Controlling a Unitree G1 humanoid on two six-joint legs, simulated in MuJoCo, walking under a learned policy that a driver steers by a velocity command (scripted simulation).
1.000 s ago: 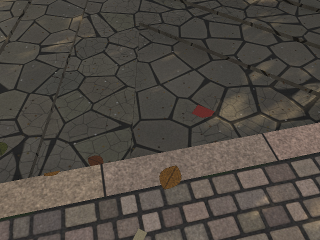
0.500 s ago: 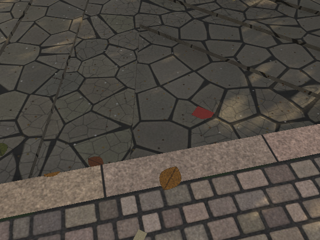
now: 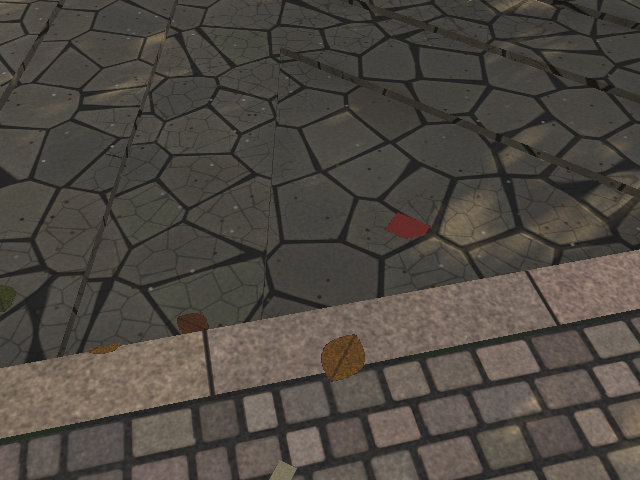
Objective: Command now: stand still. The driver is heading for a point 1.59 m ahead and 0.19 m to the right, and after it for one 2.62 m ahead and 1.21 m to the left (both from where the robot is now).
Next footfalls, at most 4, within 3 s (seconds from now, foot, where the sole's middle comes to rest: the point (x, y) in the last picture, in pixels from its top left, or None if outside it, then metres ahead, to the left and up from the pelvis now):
0.88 right None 0.25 -0.14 -0.78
1.42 left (320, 455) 0.58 0.03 -0.78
1.96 right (391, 337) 0.88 -0.14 -0.78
2.70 left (311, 240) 1.32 0.06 -0.91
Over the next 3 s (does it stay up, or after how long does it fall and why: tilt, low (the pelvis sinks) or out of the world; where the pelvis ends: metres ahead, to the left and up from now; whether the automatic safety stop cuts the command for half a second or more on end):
stays up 1.31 -0.02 -0.14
